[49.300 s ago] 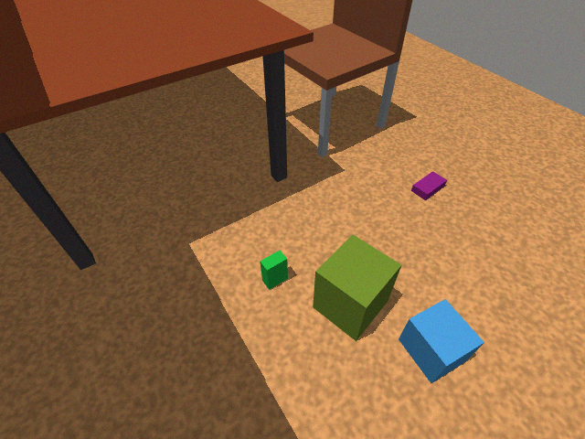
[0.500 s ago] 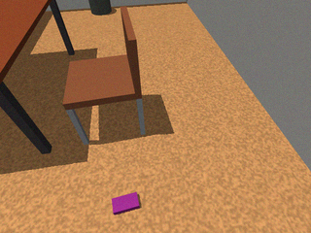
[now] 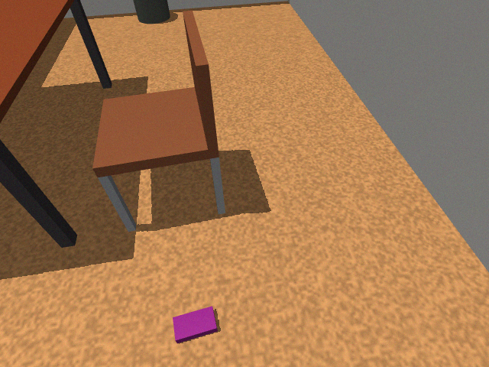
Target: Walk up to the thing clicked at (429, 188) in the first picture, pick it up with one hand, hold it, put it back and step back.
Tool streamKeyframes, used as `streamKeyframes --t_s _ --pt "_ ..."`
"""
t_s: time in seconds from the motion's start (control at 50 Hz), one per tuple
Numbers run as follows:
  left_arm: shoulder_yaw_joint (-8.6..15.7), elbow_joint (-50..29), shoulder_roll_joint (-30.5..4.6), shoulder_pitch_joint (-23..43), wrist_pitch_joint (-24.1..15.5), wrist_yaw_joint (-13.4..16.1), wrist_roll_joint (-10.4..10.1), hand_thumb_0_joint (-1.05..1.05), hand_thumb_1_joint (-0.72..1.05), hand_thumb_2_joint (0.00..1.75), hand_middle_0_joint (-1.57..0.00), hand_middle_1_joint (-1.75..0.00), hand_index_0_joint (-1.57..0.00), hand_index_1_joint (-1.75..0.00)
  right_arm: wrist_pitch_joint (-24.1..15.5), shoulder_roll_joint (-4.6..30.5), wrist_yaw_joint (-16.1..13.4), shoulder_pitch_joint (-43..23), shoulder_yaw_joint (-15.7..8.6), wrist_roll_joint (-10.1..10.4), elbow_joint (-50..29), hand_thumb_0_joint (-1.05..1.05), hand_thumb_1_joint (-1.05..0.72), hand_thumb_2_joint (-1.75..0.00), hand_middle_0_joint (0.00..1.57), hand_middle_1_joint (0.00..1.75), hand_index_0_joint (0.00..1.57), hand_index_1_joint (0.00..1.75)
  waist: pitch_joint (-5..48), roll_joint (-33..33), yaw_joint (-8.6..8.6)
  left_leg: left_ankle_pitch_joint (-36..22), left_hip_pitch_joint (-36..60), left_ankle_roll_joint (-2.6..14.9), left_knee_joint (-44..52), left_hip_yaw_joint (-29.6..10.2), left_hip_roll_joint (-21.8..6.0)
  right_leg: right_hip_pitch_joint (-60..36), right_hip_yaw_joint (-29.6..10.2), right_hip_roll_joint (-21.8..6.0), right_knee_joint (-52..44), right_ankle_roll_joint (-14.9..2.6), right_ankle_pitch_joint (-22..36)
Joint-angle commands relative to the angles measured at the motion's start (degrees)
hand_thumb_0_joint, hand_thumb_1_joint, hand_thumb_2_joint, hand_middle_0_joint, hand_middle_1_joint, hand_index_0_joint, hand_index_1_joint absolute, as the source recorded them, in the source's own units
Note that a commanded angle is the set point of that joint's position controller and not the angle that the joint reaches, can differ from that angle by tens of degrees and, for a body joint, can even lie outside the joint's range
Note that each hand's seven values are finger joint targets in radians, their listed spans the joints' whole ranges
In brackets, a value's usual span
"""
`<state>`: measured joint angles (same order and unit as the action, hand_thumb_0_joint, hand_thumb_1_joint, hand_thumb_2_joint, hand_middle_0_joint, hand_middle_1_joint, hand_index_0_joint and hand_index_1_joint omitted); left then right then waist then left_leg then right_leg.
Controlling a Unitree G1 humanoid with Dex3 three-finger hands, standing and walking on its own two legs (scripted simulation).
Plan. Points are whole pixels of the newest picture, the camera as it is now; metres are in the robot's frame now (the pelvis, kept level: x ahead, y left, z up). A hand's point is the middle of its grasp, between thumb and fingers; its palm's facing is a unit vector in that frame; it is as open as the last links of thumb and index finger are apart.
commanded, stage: stand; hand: left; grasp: from above
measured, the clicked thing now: (195, 324) +0.42 +0.23 -0.76
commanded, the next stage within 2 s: step back in 0.82 s
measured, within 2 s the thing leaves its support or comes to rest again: neither
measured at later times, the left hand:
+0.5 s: hand out of the picture +0.07 +0.24 -0.16, palm faces +0.00 -0.94 -0.33, open 7.3 cm
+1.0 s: hand out of the picture +0.07 +0.27 -0.17, palm faces +0.01 -0.93 -0.36, open 7.3 cm
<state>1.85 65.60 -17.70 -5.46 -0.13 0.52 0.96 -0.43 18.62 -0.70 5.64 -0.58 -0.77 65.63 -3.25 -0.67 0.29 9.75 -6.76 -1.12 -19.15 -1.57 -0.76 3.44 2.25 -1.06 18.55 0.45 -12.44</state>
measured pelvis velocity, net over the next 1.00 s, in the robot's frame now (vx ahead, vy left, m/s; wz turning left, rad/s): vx -0.03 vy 0.01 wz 0.01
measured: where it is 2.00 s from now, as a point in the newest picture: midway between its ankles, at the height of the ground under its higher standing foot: outside the picture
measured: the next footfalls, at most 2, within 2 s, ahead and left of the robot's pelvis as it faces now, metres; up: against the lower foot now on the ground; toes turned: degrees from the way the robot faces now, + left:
right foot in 1.48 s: -0.11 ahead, -0.10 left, +0.00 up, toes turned -1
left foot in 1.82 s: -0.17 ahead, +0.14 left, +0.00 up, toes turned -3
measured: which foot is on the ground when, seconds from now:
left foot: down 0.00-1.00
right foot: down 0.00-1.00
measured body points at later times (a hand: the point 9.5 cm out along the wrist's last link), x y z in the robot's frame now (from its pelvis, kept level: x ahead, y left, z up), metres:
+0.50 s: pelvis +0.00 -0.01 +0.00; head +0.01 -0.01 +0.45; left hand +0.07 +0.29 -0.13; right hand +0.07 -0.30 -0.14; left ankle +0.01 +0.13 -0.75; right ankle -0.02 -0.12 -0.75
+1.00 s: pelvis -0.03 +0.01 -0.01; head +0.02 +0.01 +0.43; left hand +0.07 +0.31 -0.14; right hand +0.07 -0.31 -0.14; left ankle +0.00 +0.13 -0.74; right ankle -0.02 -0.12 -0.75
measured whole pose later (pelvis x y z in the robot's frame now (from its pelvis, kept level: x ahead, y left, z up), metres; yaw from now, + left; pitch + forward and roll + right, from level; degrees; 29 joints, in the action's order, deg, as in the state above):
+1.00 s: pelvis -0.03 +0.01 -0.01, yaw +0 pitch -2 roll -1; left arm 3.5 58.5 -20.2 -4.7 1.2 0.4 0.4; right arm 2.3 21.9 0.8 4.2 -2.2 0.3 59.5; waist -8.6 -0.8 -0.6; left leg 14.5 -17.7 1.4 -36.6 -2.7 0.0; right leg 11.3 2.6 -1.2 28.6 -0.2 -15.3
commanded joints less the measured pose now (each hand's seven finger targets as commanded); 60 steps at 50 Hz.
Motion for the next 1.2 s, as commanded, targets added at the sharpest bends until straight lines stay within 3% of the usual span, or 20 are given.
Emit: streamKeyframes --t_s 0.0,0.08,0.2,0.24,0.48,0.62,0.78,0.8,0.86,0.9,0.94,0.98,1.0,1.02,1.04,1.06,1.08,1.1,1.12,1.18 --pt "2.2 -2.9 -12.0 1.7 -1.2 0.9 -0.1 0.0 0.9 0.9 -0.2 -0.3 -0.2 -0.3 -1.4 11.1 -0.9 -1.7 -1.8 -0.1 -3.0 0.0 -0.9 -0.9 0.2 0.3 0.2 0.3 5.4 0.7 0.11 -14.0 2.1 2.07 2.0 -4.2 -6.3 -0.3 -4.4 -6.5 -2.4 -0.82 11.9" --pt "2.0 -3.1 -12.2 2.4 -1.2 0.8 0.0 0.0 0.9 0.9 -0.2 -0.3 -0.2 -0.3 -1.2 11.5 -0.7 -1.9 -1.9 -0.1 -2.9 0.0 -0.9 -0.9 0.2 0.3 0.2 0.3 3.4 0.4 -0.18 -8.7 0.7 1.8 2.9 -4.3 -6.1 1.0 -4.7 -6.3 -3.7 -0.85 7.0" --pt "2.0 -3.0 -12.6 1.9 -1.5 0.8 -0.1 0.0 0.9 0.9 -0.2 -0.3 -0.2 -0.3 -1.3 11.3 -0.5 -1.9 -1.8 0.0 -2.9 0.0 -0.9 -0.9 0.2 0.3 0.2 0.3 3.9 0.8 -0.15 -10.3 1.1 1.99 2.8 -4.4 -6.2 0.6 -4.7 -6.6 -3.7 -1.0 8.9" --pt "1.9 -2.9 -12.4 1.9 -1.5 0.7 -0.1 0.0 0.9 0.9 -0.2 -0.3 -0.2 -0.3 -1.2 11.7 -0.4 -2.2 -1.9 0.0 -3.0 0.0 -0.9 -0.9 0.2 0.3 0.2 0.3 3.5 0.2 -0.37 -6.3 0.5 2.02 3.0 -4.2 -5.9 1.3 -4.8 -6.4 -4.6 -0.85 5.7" --pt "1.8 -3.4 -13.0 1.3 -1.8 0.7 -0.4 0.0 0.9 0.9 -0.2 -0.3 -0.2 -0.3 -1.2 11.9 -0.4 -1.7 -1.8 -0.1 -3.0 0.0 -0.9 -0.9 0.2 0.3 0.2 0.3 5.6 0.6 -0.18 -12.9 2.1 2.2 1.8 -3.9 -6.4 -0.6 -4.9 -6.9 -3.2 -1.27 13.0" --pt "1.7 -3.4 -13.2 1.3 -1.7 0.6 -0.3 0.0 0.9 0.9 -0.2 -0.3 -0.2 -0.3 -1.1 11.9 -0.3 -1.4 -1.6 -0.1 -3.0 0.0 -0.9 -0.9 0.2 0.3 0.2 0.3 3.3 0.5 -0.39 -8.6 0.4 1.84 3.0 -4.1 -6.2 0.8 -4.9 -6.6 -4.1 -1.19 8.2" --pt "1.5 -3.7 -13.1 0.9 -1.8 0.5 -0.2 0.0 0.9 0.9 -0.2 -0.3 -0.2 -0.3 -1.1 12.5 -0.2 -1.7 -1.6 0.0 -3.4 0.0 -0.9 -0.9 0.2 0.3 0.2 0.3 4.1 0.3 -0.3 -9.4 1.1 2.07 2.7 -4.2 -6.4 1.1 -5.1 -6.6 -4.1 -1.16 9.6" --pt "4.1 -4.8 -17.5 0.7 -1.2 0.8 -1.2 0.0 0.9 0.9 -0.2 -0.3 -0.2 -0.3 -0.1 15.2 0.2 -3.7 -2.6 0.3 -4.8 0.0 -0.9 -0.9 0.2 0.3 0.2 0.3 -2.7 1.1 -0.38 -17.6 -4.4 3.4 -3.8 -4.4 -5.1 4.9 -6.0 -6.1 0.7 -1.94 19.1" --pt "4.8 -7.8 -17.1 -0.6 -0.9 1.1 -1.6 0.0 0.9 0.9 -0.2 -0.3 -0.2 -0.3 0.7 13.7 0.4 -1.1 -2.9 1.3 -7.0 0.0 -0.9 -0.9 0.2 0.3 0.2 0.3 4.9 2.6 -0.82 -18.5 -4.0 3.72 -12.3 -2.3 -2.9 2.3 -7.1 -8.5 4.0 -5.8 25.7" --pt "5.1 -10.3 -17.7 1.3 -0.3 1.0 -1.2 0.0 0.9 0.9 -0.2 -0.3 -0.2 -0.3 1.4 13.7 0.5 -0.4 -3.5 1.0 -8.4 0.0 -0.9 -0.9 0.2 0.3 0.2 0.3 7.4 4.9 -1.29 -11.8 -4.3 3.44 -17.4 -0.6 -0.4 4.3 -10.3 -12.0 3.7 -8.99 24.3" --pt "5.3 -12.9 -18.6 4.7 0.2 1.3 -0.4 0.0 0.9 0.9 -0.2 -0.3 -0.2 -0.3 2.3 13.2 0.7 1.7 -4.0 0.8 -9.3 0.0 -0.9 -0.9 0.2 0.3 0.2 0.3 6.5 9.0 -2.09 3.7 -5.8 3.43 -25.3 -0.3 2.2 8.6 -12.8 -16.7 3.7 -12.65 23.5" --pt "5.4 -15.2 -18.7 6.8 0.6 1.2 0.2 0.0 0.9 0.9 -0.2 -0.3 -0.2 -0.3 2.8 13.4 1.1 3.9 -4.7 0.4 -10.5 0.0 -0.9 -0.9 0.2 0.3 0.2 0.3 5.2 10.7 -2.96 15.1 -5.6 4.48 -29.5 -2.1 2.3 14.1 -12.7 -18.3 6.1 -13.99 21.0" --pt "5.2 -16.1 -18.6 7.7 0.7 1.2 0.4 0.0 0.9 0.9 -0.2 -0.3 -0.2 -0.3 2.8 13.2 1.2 5.2 -4.8 0.7 -10.9 0.0 -0.9 -0.9 0.2 0.3 0.2 0.3 4.4 11.3 -3.52 14.1 -6.7 4.69 -25.8 -1.8 1.7 13.0 -11.8 -17.4 8.1 -12.94 21.0" --pt "5.0 -16.6 -18.0 7.3 0.8 1.2 0.2 0.0 0.9 0.9 -0.2 -0.3 -0.2 -0.3 2.3 13.4 1.2 5.9 -4.8 0.7 -10.9 0.0 -0.9 -0.9 0.2 0.3 0.2 0.3 4.5 9.2 -3.2 3.2 -6.6 4.61 -20.3 -1.5 0.9 11.7 -9.6 -14.6 11.9 -10.75 20.3" --pt "4.8 -16.8 -16.8 6.4 1.3 1.1 -0.2 0.0 0.9 0.9 -0.2 -0.3 -0.2 -0.3 2.0 15.1 1.0 5.2 -5.4 0.2 -11.4 0.0 -0.9 -0.9 0.2 0.3 0.2 0.3 4.3 3.0 -2.55 -13.7 -7.1 5.91 -14.6 -5.2 -2.8 12.1 -6.0 -9.2 19.1 -7.61 15.2" --pt "4.4 -17.2 -14.3 5.8 1.8 1.1 -0.9 0.0 0.9 0.9 -0.2 -0.3 -0.2 -0.3 1.5 17.4 0.8 4.7 -6.0 -0.5 -12.4 0.0 -0.9 -0.9 0.2 0.3 0.2 0.3 3.7 -4.6 -2.45 -25.2 -7.5 9.33 -6.8 -14.2 -9.7 14.0 -2.4 -0.3 27.9 -3.62 4.6" --pt "4.1 -17.7 -12.7 4.4 2.3 1.4 -1.1 0.0 0.9 0.9 -0.2 -0.3 -0.2 -0.3 1.0 20.5 0.8 5.6 -6.5 -0.6 -12.7 0.0 -0.9 -0.9 0.2 0.3 0.2 0.3 4.5 -10.2 -2.36 -36.3 -2.5 13.47 -3.7 -22.7 -15.6 20.5 -5.7 6.6 36.3 -2.94 -21.3" --pt "4.2 -17.5 -12.6 3.0 2.6 2.0 -0.8 0.0 0.9 0.9 -0.2 -0.3 -0.2 -0.3 0.7 22.0 0.5 6.0 -7.0 -0.8 -13.4 0.0 -0.9 -0.9 0.2 0.3 0.2 0.3 6.6 -9.4 -2.63 -37.9 -1.7 15.46 -4.4 -25.5 -18.1 21.4 -11.5 7.3 43.0 -2.73 -27.1" --pt "4.1 -17.1 -12.9 2.3 2.8 2.2 -0.6 0.0 0.9 0.9 -0.2 -0.3 -0.2 -0.3 0.8 21.2 0.2 3.8 -6.8 -0.5 -14.4 0.0 -0.9 -0.9 0.2 0.3 0.2 0.3 7.7 -8.5 -2.09 -35.9 -1.9 15.71 -4.2 -24.9 -18.4 22.0 -14.4 7.5 47.5 -2.87 -26.5" --pt "4.3 -16.1 -14.6 -2.1 2.8 2.1 -1.2 0.0 0.9 0.9 -0.2 -0.3 -0.2 -0.3 0.8 16.9 -1.1 -0.7 -6.0 -0.9 -17.1 0.0 -0.9 -0.9 0.2 0.3 0.2 0.3 7.6 -7.6 1.01 -30.4 0.9 14.49 -7.7 -15.2 -13.6 24.6 -13.7 6.0 51.9 -1.83 -18.8"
